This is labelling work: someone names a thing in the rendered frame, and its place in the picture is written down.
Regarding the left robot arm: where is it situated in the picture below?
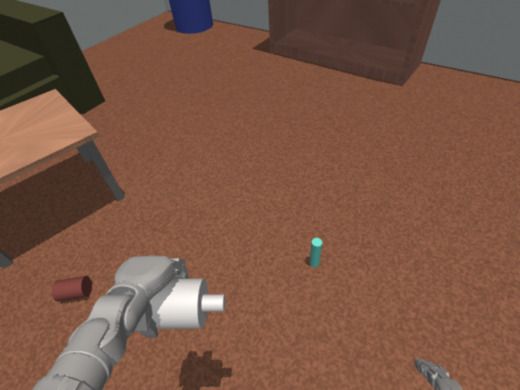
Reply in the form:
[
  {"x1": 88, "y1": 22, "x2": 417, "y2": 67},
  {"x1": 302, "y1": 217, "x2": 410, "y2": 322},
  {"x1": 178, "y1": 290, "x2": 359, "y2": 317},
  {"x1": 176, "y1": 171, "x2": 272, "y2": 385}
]
[{"x1": 32, "y1": 282, "x2": 149, "y2": 390}]

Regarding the right robot hand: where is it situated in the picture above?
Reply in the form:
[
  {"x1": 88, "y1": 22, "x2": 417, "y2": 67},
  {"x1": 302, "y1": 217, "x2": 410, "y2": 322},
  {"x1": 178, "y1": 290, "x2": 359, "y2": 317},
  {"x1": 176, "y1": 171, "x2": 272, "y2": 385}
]
[{"x1": 414, "y1": 358, "x2": 462, "y2": 390}]

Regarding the coffee table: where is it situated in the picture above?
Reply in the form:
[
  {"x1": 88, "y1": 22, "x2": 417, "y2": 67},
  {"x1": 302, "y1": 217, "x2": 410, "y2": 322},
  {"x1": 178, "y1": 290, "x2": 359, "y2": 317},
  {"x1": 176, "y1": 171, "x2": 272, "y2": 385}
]
[{"x1": 0, "y1": 89, "x2": 125, "y2": 269}]

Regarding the left robot hand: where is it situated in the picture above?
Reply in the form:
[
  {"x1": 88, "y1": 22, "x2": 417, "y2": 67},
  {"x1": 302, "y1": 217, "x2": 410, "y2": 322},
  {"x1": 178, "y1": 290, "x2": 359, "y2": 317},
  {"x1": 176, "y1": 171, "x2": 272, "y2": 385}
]
[{"x1": 115, "y1": 255, "x2": 189, "y2": 338}]

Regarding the bookshelf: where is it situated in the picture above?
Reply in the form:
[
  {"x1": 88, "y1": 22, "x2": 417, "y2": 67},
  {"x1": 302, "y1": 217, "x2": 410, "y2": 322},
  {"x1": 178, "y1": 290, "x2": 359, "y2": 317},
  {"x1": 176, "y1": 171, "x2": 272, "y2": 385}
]
[{"x1": 268, "y1": 0, "x2": 440, "y2": 86}]

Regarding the sofa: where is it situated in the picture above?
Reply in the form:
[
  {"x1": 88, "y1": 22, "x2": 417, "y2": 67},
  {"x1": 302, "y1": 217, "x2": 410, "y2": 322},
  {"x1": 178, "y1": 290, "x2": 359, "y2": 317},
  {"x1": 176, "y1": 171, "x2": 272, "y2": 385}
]
[{"x1": 0, "y1": 0, "x2": 105, "y2": 115}]

